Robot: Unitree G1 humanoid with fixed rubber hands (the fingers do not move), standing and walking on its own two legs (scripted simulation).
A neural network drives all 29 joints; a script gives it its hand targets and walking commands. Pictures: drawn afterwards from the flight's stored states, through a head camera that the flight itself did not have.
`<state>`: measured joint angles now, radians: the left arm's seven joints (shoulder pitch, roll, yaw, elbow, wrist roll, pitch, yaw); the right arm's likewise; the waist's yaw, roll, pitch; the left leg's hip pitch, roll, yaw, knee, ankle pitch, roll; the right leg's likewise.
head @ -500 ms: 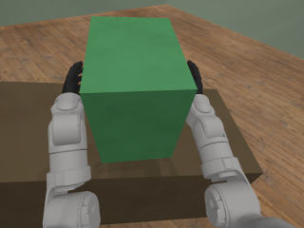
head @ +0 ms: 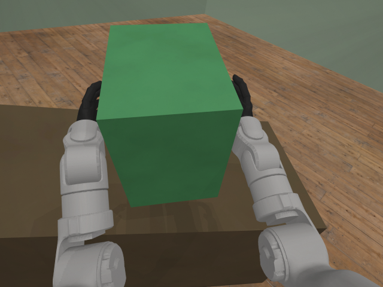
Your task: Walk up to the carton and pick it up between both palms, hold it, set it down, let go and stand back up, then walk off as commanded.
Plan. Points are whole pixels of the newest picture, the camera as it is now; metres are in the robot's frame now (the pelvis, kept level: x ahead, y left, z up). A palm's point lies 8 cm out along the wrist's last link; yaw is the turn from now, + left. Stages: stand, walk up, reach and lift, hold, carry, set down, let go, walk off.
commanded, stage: hold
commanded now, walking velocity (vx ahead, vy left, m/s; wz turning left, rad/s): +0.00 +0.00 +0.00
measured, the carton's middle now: (168, 117) +0.42 +0.01 +0.16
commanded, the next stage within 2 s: none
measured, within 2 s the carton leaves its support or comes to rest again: neither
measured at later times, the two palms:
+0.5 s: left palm (92, 129) +0.35 +0.16 +0.18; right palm (242, 126) +0.36 -0.14 +0.19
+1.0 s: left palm (86, 122) +0.36 +0.17 +0.19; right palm (237, 125) +0.36 -0.13 +0.19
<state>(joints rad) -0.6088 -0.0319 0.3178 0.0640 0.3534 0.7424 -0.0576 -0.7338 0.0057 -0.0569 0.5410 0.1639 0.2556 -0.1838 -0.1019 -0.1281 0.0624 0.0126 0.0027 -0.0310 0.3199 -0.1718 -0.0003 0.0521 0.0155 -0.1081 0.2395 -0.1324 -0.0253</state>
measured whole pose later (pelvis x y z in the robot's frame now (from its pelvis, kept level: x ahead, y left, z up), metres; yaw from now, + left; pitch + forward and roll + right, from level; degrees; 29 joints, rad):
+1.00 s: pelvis -0.02 +0.01 +0.00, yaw -1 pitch -9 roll +0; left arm -0.69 -0.05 0.38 0.16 0.36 0.72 -0.08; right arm -0.74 0.00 -0.08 0.56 0.12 0.27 -0.20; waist -0.07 -0.06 0.10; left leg 0.01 -0.01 -0.01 0.29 -0.13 0.02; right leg 0.02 0.00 -0.09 0.25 -0.11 -0.01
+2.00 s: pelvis -0.02 +0.01 +0.00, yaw +0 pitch -9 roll +0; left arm -0.69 -0.04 0.32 0.15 0.38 0.75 -0.05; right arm -0.76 0.01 -0.13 0.59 0.10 0.25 -0.16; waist -0.09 -0.07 0.10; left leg 0.00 -0.01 -0.02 0.30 -0.14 0.01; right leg 0.02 0.00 -0.10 0.26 -0.12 -0.02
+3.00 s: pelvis -0.01 -0.01 +0.00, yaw +0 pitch -9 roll -1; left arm -0.62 -0.03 0.33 0.05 0.34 0.73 -0.07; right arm -0.73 0.01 -0.05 0.49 0.16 0.27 -0.20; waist -0.09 -0.11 0.10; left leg -0.01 0.01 -0.03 0.32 -0.15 -0.01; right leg 0.03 0.02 -0.11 0.25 -0.12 -0.03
